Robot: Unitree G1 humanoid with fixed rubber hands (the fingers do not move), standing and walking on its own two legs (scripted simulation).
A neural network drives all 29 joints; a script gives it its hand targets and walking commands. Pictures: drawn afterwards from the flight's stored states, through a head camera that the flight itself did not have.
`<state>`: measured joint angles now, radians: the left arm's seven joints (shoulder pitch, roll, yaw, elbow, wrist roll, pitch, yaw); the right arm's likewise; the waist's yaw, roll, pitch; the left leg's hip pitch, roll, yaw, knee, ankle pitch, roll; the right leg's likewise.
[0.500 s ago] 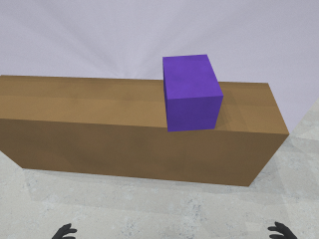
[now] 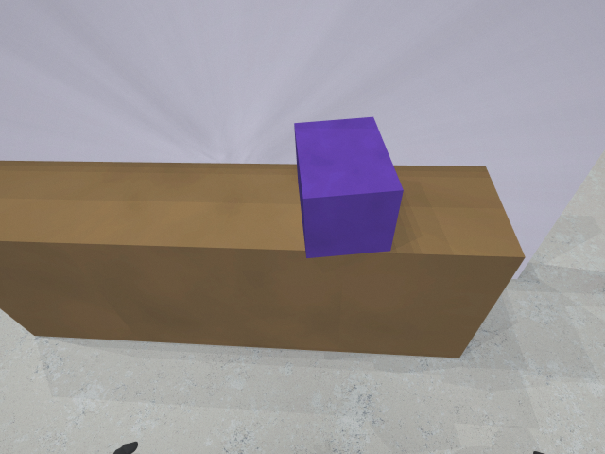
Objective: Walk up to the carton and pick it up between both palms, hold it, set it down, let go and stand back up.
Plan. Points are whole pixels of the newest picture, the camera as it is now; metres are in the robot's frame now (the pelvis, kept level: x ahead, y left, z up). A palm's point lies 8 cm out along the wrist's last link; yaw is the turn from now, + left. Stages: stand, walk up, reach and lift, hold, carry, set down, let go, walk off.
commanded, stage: stand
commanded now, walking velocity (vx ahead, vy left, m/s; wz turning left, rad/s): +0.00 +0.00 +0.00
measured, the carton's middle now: (341, 185) +0.75 -0.04 -0.12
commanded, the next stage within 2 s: none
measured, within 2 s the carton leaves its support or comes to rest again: neither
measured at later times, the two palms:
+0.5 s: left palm out of the picture +0.09 +0.31 -0.10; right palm out of the picture +0.09 -0.30 -0.11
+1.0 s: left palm out of the picture +0.10 +0.31 -0.10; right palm out of the picture +0.10 -0.31 -0.10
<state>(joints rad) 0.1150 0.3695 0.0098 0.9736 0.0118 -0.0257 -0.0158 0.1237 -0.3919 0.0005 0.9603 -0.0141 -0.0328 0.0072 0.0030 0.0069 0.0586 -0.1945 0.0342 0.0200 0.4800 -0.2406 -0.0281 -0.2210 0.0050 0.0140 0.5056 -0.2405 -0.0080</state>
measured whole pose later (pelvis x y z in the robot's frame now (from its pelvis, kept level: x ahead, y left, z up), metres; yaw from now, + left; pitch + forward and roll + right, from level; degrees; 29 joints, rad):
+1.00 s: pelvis +0.01 +0.01 +0.01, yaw -1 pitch -2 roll +0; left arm 0.10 0.37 0.01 1.08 0.00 -0.02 0.00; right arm 0.09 -0.39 0.00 1.07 -0.01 -0.02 0.00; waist 0.00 0.00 0.05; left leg -0.12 0.04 0.04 0.35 -0.19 -0.02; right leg -0.15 0.00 0.03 0.37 -0.18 0.00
